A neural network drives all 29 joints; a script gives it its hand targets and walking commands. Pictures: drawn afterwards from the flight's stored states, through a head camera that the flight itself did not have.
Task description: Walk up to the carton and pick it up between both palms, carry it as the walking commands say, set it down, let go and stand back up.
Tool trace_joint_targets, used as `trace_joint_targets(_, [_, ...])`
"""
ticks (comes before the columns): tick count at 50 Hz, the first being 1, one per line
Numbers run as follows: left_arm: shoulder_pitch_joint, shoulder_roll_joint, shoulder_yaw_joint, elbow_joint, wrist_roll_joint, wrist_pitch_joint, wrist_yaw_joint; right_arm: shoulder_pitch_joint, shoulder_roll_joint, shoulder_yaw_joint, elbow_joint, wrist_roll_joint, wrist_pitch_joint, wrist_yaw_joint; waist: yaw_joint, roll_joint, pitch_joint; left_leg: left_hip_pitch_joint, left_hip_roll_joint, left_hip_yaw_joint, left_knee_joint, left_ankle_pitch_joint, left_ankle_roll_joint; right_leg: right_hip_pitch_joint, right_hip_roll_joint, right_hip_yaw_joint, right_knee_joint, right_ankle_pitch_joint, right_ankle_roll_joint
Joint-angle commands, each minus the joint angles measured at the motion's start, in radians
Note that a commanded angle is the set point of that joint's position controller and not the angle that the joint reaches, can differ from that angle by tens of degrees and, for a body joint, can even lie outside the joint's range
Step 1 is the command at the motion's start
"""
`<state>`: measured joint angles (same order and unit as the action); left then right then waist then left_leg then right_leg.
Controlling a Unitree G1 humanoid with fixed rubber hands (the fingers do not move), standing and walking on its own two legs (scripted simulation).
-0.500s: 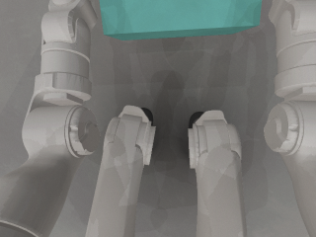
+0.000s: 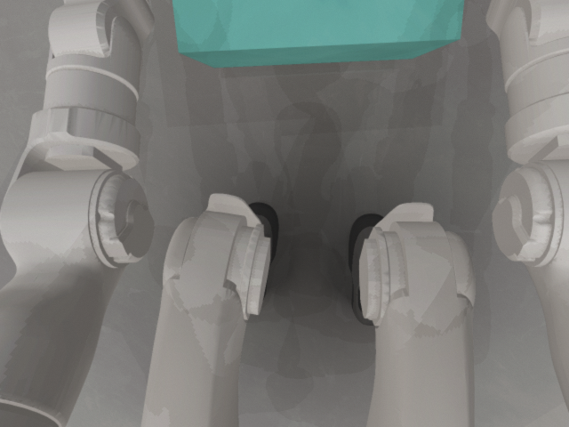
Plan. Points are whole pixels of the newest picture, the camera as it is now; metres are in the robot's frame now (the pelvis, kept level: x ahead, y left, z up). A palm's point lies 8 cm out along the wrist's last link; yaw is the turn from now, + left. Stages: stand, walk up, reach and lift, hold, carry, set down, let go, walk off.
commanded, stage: set down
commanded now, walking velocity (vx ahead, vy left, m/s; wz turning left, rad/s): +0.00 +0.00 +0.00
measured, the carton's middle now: out of the picture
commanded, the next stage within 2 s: none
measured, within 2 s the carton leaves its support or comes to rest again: rests again in 0.68 s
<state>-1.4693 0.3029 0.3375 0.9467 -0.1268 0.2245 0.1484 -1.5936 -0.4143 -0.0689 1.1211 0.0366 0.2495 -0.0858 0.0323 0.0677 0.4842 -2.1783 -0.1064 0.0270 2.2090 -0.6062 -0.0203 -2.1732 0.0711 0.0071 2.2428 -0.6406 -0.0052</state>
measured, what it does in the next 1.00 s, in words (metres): stands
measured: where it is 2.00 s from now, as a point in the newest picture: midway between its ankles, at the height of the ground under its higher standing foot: (308, 279)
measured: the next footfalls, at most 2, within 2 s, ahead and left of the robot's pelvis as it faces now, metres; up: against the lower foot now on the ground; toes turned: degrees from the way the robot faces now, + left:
none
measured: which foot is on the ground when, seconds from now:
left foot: down 0.00-1.00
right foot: down 0.00-1.00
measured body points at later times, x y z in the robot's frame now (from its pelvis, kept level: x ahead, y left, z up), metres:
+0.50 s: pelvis -0.01 +0.00 -0.02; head +0.36 -0.03 +0.22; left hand +0.53 +0.19 -0.21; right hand +0.55 -0.19 -0.22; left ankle +0.11 +0.11 -0.34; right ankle +0.10 -0.10 -0.34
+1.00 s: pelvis +0.00 +0.00 -0.03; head +0.38 -0.03 +0.20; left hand +0.55 +0.18 -0.21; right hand +0.56 -0.20 -0.23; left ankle +0.11 +0.11 -0.34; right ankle +0.10 -0.10 -0.34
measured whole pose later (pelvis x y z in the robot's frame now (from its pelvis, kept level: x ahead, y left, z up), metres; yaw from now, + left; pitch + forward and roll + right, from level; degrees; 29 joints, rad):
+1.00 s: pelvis +0.00 +0.00 -0.03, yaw -2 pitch +30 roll +2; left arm -1.46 0.32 0.25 1.08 -0.18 0.15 0.07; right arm -1.55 -0.47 0.03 1.20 0.21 0.16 -0.03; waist 0.05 0.03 0.52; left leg -2.20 -0.04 0.04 2.33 -0.65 0.00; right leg -2.22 0.03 -0.04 2.35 -0.66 -0.06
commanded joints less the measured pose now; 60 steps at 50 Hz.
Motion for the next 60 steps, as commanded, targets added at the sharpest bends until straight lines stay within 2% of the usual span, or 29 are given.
trace_joint_targets(1, [-0.445, -0.976, -0.37, -0.178, -0.09, -0.01, -0.304, -0.588, 0.848, 0.263, -0.514, 0.199, -0.11, 0.307, 0.014, -0.083, -1.584, 0.646, -0.004, -0.007, -0.118, 0.612, 0.008, 0.563, 0.016, -0.032, -0.141, 0.587, -0.041])
trace_joint_targets(2, [-0.48, -0.961, -0.4, -0.256, -0.106, -0.025, -0.285, -0.63, 0.854, 0.313, -0.575, 0.245, -0.12, 0.304, 0.054, -0.089, -1.684, 0.699, -0.004, -0.016, -0.104, 0.686, 0.013, 0.626, 0.013, -0.019, -0.116, 0.676, -0.039])
trace_joint_targets(3, [-0.47, -0.934, -0.401, -0.277, -0.126, -0.032, -0.266, -0.715, 0.83, 0.354, -0.704, 0.29, -0.141, 0.293, 0.049, -0.124, -1.807, 0.765, 0.007, -0.028, -0.089, 0.747, 0.019, 0.683, 0.013, -0.027, -0.096, 0.733, -0.032])
trace_joint_targets(4, [-0.538, -0.886, -0.419, -0.354, -0.146, -0.042, -0.242, -0.734, 0.816, 0.381, -0.744, 0.324, -0.14, 0.285, 0.094, -0.121, -1.919, 0.831, 0.002, -0.036, -0.084, 0.806, 0.02, 0.75, 0.013, -0.011, -0.084, 0.781, -0.038])
trace_joint_targets(6, [-0.535, -0.799, -0.424, -0.359, -0.162, -0.053, -0.207, -0.689, 0.774, 0.394, -0.617, 0.343, -0.107, 0.256, 0.103, -0.161, -1.888, 0.867, 0.002, -0.023, -0.09, 0.811, 0.042, 0.795, 0.005, -0.002, -0.066, 0.785, -0.029])
trace_joint_targets(7, [-0.536, -0.779, -0.405, -0.363, -0.154, -0.058, -0.199, -0.606, 0.81, 0.387, -0.524, 0.32, -0.093, 0.25, 0.115, -0.193, -1.77, 0.682, 0.002, -0.01, -0.114, 0.718, 0.041, 0.858, 0.006, 0.022, -0.073, 0.803, -0.042])
trace_joint_targets(14, [-0.596, -0.789, -0.421, -0.207, -0.169, -0.046, -0.271, -0.485, 0.75, 0.297, -0.237, 0.203, -0.09, 0.246, 0.013, -0.166, -1.312, 0.402, 0.014, 0.009, -0.106, 0.38, 0.014, 0.659, 0.005, 0.03, -0.116, 0.476, -0.056])
trace_joint_targets(15, [-0.566, -0.798, -0.408, -0.169, -0.145, -0.035, -0.28, -0.478, 0.764, 0.253, -0.186, 0.195, -0.09, 0.249, 0.009, -0.118, -1.229, 0.387, 0.02, 0.007, -0.119, 0.358, 0.016, 0.608, 0.007, 0.024, -0.121, 0.435, -0.058])
trace_joint_targets(19, [-0.683, -0.79, -0.394, -0.243, -0.164, -0.053, -0.291, -0.532, 0.725, 0.194, -0.232, 0.168, -0.102, 0.255, -0.028, -0.107, -1.222, 0.401, 0.01, 0.018, -0.11, 0.321, 0.018, 0.563, 0.011, 0.014, -0.132, 0.375, -0.066])
trace_joint_targets(22, [-0.73, -0.721, -0.382, -0.238, -0.182, -0.067, -0.275, -0.565, 0.739, 0.205, -0.182, 0.194, -0.101, 0.262, 0.011, -0.116, -1.217, 0.449, 0.008, 0.023, -0.108, 0.34, 0.017, 0.537, 0.004, 0.018, -0.12, 0.364, -0.071])
trace_joint_targets(25, [-0.711, -0.706, -0.348, -0.247, -0.167, -0.081, -0.251, -0.662, 0.739, 0.253, -0.296, 0.248, -0.122, 0.265, 0.073, -0.146, -1.275, 0.482, 0.011, 0.017, -0.098, 0.401, 0.03, 0.557, -0.003, 0.025, -0.112, 0.398, -0.06])
trace_joint_targets(28, [-0.625, -0.707, -0.305, -0.124, -0.141, -0.079, -0.249, -0.655, 0.726, 0.278, -0.237, 0.255, -0.124, 0.267, 0.113, -0.169, -1.196, 0.43, 0.013, 0.024, -0.083, 0.381, 0.039, 0.546, -0.003, 0.04, -0.106, 0.388, -0.055])
trace_joint_targets(29, [-0.611, -0.711, -0.301, -0.093, -0.137, -0.076, -0.257, -0.643, 0.712, 0.278, -0.239, 0.242, -0.125, 0.268, 0.097, -0.187, -1.147, 0.387, 0.01, 0.021, -0.097, 0.362, 0.036, 0.538, -0.003, 0.031, -0.116, 0.373, -0.052])
trace_joint_targets(32, [-0.519, -0.731, -0.277, -0.029, -0.085, -0.062, -0.276, -0.596, 0.729, 0.277, -0.229, 0.248, -0.13, 0.278, 0.122, -0.183, -1.071, 0.372, 0.019, 0.009, -0.097, 0.369, 0.041, 0.53, 0.0, 0.037, -0.117, 0.388, -0.039])
trace_joint_targets(33, [-0.526, -0.763, -0.288, -0.039, -0.083, -0.065, -0.284, -0.557, 0.731, 0.27, -0.215, 0.236, -0.132, 0.281, 0.1, -0.158, -1.081, 0.367, 0.016, 0.02, -0.097, 0.37, 0.029, 0.523, 0.01, 0.043, -0.124, 0.393, -0.05])
trace_joint_targets(34, [-0.509, -0.761, -0.278, -0.044, -0.078, -0.067, -0.286, -0.574, 0.745, 0.279, -0.241, 0.239, -0.132, 0.283, 0.124, -0.16, -1.096, 0.365, 0.013, 0.021, -0.086, 0.387, 0.033, 0.541, 0.01, 0.056, -0.125, 0.421, -0.046])
trace_joint_targets(37, [-0.499, -0.776, -0.304, -0.079, -0.089, -0.072, -0.299, -0.534, 0.762, 0.278, -0.241, 0.248, -0.143, 0.277, 0.085, -0.147, -1.146, 0.381, 0.023, 0.014, -0.071, 0.444, 0.027, 0.589, 0.011, 0.052, -0.106, 0.516, -0.046])
trace_joint_targets(39, [-0.497, -0.779, -0.338, -0.092, -0.102, -0.078, -0.302, -0.514, 0.771, 0.275, -0.228, 0.252, -0.144, 0.278, 0.087, -0.119, -1.148, 0.396, 0.018, 0.008, -0.064, 0.464, 0.032, 0.559, 0.015, 0.046, -0.083, 0.52, -0.047])
trace_joint_targets(40, [-0.489, -0.809, -0.342, -0.102, -0.099, -0.077, -0.302, -0.517, 0.744, 0.259, -0.221, 0.242, -0.145, 0.276, 0.094, -0.046, -1.123, 0.429, 0.021, 0.004, -0.059, 0.505, 0.024, 0.54, 0.011, 0.071, -0.094, 0.526, -0.054])
trace_joint_targets(44, [-0.451, -0.811, -0.332, -0.074, -0.104, -0.069, -0.3, -0.473, 0.737, 0.25, -0.193, 0.219, -0.138, 0.287, 0.057, -0.079, -1.042, 0.43, 0.027, -0.001, -0.052, 0.464, 0.025, 0.435, 0.01, 0.051, -0.101, 0.426, -0.064])
trace_joint_targets(47, [-0.454, -0.791, -0.31, -0.029, -0.098, -0.068, -0.296, -0.509, 0.735, 0.263, -0.2, 0.227, -0.131, 0.298, 0.079, -0.118, -0.977, 0.402, 0.021, -0.013, -0.062, 0.427, 0.034, 0.412, 0.0, 0.047, -0.097, 0.389, -0.058])
trace_joint_targets(48, [-0.416, -0.799, -0.296, -0.022, -0.083, -0.067, -0.299, -0.533, 0.73, 0.272, -0.228, 0.232, -0.134, 0.306, 0.114, -0.117, -0.986, 0.419, 0.014, -0.011, -0.064, 0.422, 0.044, 0.39, 0.003, 0.041, -0.094, 0.354, -0.056])
trace_joint_targets(50, [-0.434, -0.786, -0.298, -0.007, -0.083, -0.062, -0.306, -0.483, 0.748, 0.26, -0.165, 0.221, -0.123, 0.311, 0.083, -0.136, -0.936, 0.349, 0.017, -0.008, -0.057, 0.378, 0.043, 0.406, -0.002, 0.054, -0.092, 0.356, -0.062])
trace_joint_targets(51, [-0.443, -0.804, -0.302, -0.038, -0.081, -0.067, -0.311, -0.414, 0.777, 0.241, -0.124, 0.203, -0.113, 0.317, 0.1, -0.119, -0.905, 0.338, 0.011, -0.005, -0.062, 0.389, 0.035, 0.402, 0.003, 0.066, -0.098, 0.361, -0.065])
trace_joint_targets(53, [-0.458, -0.786, -0.3, -0.043, -0.084, -0.065, -0.319, -0.415, 0.752, 0.221, -0.111, 0.192, -0.106, 0.321, 0.062, -0.122, -0.883, 0.314, 0.015, -0.008, -0.068, 0.35, 0.04, 0.389, 0.007, 0.053, -0.092, 0.345, -0.065])
trace_joint_targets(56, [-0.42, -0.813, -0.283, -0.008, -0.071, -0.059, -0.323, -0.445, 0.752, 0.209, -0.144, 0.198, -0.115, 0.331, 0.085, -0.1, -0.865, 0.329, 0.01, -0.011, -0.067, 0.357, 0.044, 0.366, 0.004, 0.054, -0.086, 0.333, -0.062])
trace_joint_targets(58, [-0.412, -0.823, -0.289, -0.01, -0.076, -0.063, -0.327, -0.434, 0.731, 0.214, -0.154, 0.19, -0.119, 0.33, 0.057, -0.106, -0.863, 0.336, 0.011, -0.008, -0.05, 0.364, 0.036, 0.363, 0.006, 0.053, -0.091, 0.337, -0.063])
trace_joint_targets(59, [-0.379, -0.794, -0.263, 0.009, -0.064, -0.059, -0.325, -0.452, 0.757, 0.229, -0.161, 0.205, -0.114, 0.335, 0.106, -0.135, -0.869, 0.349, 0.006, -0.009, -0.058, 0.356, 0.047, 0.368, -0.001, 0.05, -0.091, 0.329, -0.051])
trace_joint_targets(60, [-0.375, -0.804, -0.266, 0.007, -0.056, -0.058, -0.327, -0.416, 0.75, 0.215, -0.132, 0.187, -0.109, 0.336, 0.082, -0.137, -0.83, 0.328, 0.015, -0.014, -0.052, 0.352, 0.047, 0.363, -0.001, 0.054, -0.091, 0.329, -0.053])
